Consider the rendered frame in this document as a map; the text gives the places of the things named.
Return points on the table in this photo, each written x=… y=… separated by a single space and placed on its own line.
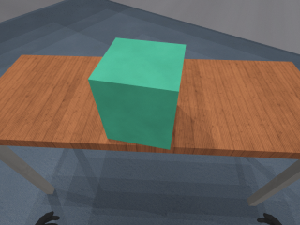
x=233 y=108

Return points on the right robot hand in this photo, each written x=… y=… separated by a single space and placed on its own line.
x=269 y=219

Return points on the carton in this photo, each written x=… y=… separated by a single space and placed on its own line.
x=136 y=87

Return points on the left robot hand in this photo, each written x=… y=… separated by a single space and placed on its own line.
x=46 y=218

